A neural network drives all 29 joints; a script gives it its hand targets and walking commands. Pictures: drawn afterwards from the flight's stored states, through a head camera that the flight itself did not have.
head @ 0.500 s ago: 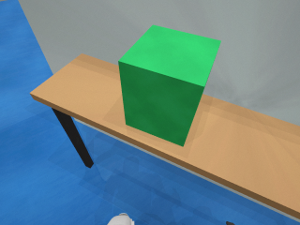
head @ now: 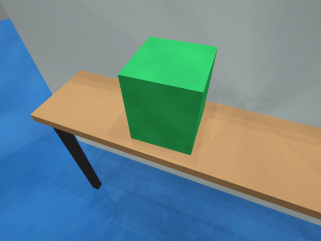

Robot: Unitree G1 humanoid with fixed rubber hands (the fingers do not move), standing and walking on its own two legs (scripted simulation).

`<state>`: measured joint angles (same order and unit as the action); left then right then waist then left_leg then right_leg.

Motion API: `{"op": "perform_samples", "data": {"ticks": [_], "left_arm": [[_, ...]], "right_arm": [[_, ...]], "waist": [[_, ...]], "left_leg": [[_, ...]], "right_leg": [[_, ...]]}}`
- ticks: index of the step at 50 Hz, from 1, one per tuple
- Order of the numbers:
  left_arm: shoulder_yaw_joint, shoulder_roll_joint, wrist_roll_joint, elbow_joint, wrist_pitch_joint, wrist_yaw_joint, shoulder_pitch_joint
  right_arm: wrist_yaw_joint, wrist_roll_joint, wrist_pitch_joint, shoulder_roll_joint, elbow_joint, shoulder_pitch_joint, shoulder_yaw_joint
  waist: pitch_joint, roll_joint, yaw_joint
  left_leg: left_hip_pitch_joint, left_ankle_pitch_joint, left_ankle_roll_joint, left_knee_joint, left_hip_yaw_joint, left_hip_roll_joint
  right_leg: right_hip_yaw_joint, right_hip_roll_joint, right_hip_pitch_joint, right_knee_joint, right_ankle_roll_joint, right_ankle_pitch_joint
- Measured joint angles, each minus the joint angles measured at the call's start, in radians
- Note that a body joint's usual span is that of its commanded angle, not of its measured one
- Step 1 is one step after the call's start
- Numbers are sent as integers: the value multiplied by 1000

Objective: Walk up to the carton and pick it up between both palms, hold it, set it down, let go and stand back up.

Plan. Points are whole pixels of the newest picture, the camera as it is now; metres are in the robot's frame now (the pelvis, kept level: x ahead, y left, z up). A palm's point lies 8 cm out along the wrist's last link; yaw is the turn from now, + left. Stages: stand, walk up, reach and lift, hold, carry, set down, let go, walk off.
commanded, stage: walk up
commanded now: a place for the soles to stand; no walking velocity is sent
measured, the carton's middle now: (170, 96) +0.51 -0.02 +0.08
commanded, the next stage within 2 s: none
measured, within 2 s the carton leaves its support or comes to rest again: neither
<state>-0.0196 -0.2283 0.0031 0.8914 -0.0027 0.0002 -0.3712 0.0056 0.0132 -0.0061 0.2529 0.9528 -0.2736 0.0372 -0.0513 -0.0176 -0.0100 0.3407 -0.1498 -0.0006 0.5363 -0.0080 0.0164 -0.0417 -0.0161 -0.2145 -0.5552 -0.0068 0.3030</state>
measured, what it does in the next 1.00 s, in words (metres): stands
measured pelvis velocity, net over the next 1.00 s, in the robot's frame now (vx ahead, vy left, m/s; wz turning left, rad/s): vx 0.03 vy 0.00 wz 0.15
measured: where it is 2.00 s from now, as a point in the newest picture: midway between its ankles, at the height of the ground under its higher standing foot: outside the picture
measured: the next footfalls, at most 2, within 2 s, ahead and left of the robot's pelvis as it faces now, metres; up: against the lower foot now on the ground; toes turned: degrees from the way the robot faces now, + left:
left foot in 1.36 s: +0.13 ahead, +0.25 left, +0.00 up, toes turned +6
right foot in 1.98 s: -0.05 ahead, -0.02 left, +0.00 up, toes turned -16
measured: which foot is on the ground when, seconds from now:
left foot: down 0.00-1.00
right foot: down 0.00-1.00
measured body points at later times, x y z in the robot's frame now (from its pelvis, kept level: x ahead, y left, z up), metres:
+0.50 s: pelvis +0.03 +0.00 +0.01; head +0.03 +0.02 +0.45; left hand +0.01 +0.26 -0.15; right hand +0.07 -0.25 -0.13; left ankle +0.08 +0.12 -0.73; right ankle +0.00 -0.13 -0.73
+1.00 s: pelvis +0.03 +0.00 +0.00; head +0.04 +0.02 +0.45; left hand +0.02 +0.26 -0.16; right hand +0.11 -0.25 -0.13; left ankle +0.08 +0.12 -0.73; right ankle +0.00 -0.13 -0.73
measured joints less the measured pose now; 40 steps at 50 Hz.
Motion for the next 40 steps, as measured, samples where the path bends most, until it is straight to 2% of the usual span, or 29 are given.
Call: {"op": "perform_samples", "data": {"ticks": [5,12,25,40], "left_arm": [[-8,-12,0,15,-1,0,33],[-19,-25,5,43,8,8,52],[-33,-35,7,109,6,15,22],[-31,-34,8,109,-12,16,66]], "right_arm": [[-2,-8,2,-22,32,-49,22],[1,-11,7,-27,45,-57,27],[7,-8,14,-18,37,-9,22],[20,-9,11,-9,38,17,27]], "waist": [[24,28,-9],[34,48,-7],[24,26,4],[14,23,7]], "left_leg": [[-17,-5,6,-24,-6,-6],[-27,0,10,-45,-19,-17],[-28,-22,6,-27,-56,-29],[-12,-54,1,27,-105,-42]], "right_leg": [[-8,-3,29,44,2,-12],[-22,-12,50,74,1,-15],[-61,-16,81,89,-7,3],[-111,-18,103,72,-3,36]]}}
